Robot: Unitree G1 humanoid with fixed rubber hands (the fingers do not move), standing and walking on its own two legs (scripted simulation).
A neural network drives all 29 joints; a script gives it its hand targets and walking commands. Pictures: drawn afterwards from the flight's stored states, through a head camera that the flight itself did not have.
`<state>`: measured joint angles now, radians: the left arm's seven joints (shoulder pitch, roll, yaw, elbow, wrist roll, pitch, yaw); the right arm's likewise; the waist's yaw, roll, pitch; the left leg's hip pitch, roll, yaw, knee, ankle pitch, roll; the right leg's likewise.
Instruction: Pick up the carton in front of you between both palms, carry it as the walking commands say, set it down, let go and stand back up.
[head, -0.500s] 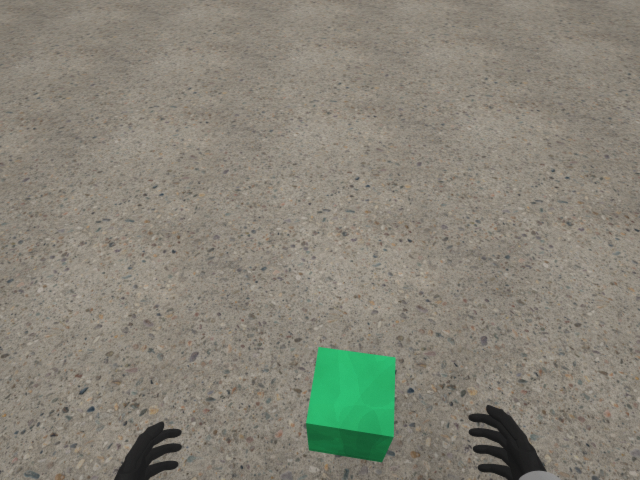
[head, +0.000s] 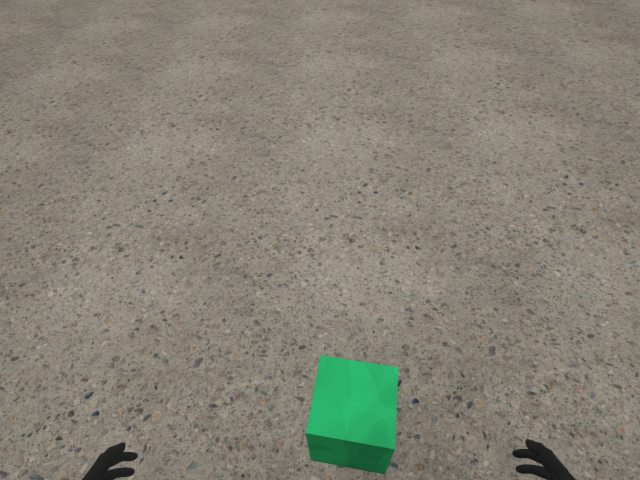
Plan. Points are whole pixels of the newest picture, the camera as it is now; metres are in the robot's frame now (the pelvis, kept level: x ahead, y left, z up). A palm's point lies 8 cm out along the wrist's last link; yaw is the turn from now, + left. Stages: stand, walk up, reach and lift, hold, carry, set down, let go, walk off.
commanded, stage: stand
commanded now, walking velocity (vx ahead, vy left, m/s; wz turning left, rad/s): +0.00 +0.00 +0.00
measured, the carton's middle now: (352, 415) +0.42 -0.06 -0.64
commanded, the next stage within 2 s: none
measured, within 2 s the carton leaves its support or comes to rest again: neither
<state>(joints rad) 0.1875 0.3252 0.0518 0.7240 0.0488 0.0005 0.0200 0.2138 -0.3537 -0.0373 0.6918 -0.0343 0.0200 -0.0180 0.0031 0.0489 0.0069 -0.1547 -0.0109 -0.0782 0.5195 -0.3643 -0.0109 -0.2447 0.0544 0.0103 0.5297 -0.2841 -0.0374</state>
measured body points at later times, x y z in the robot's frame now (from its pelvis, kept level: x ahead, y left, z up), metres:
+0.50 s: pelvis +0.00 +0.00 +0.01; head +0.00 -0.01 +0.46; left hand +0.13 +0.30 -0.09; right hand +0.13 -0.29 -0.10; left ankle -0.05 +0.13 -0.73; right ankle +0.00 -0.10 -0.73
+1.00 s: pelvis -0.02 +0.01 +0.01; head -0.01 +0.00 +0.46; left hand +0.10 +0.31 -0.10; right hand +0.08 -0.30 -0.11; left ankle -0.05 +0.13 -0.73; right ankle +0.00 -0.10 -0.73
